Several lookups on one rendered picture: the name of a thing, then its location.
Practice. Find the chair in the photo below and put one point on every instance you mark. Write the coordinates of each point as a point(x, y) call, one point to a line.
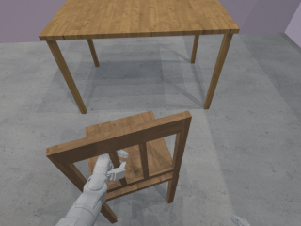
point(149, 162)

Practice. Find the robot right hand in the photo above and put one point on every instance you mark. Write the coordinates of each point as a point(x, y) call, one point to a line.
point(239, 221)

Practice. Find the robot left hand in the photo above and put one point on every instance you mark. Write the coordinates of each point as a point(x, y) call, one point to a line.
point(105, 166)

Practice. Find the table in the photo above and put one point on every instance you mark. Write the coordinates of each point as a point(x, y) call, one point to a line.
point(114, 19)

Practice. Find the left robot forearm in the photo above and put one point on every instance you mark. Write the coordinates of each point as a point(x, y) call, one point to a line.
point(88, 206)

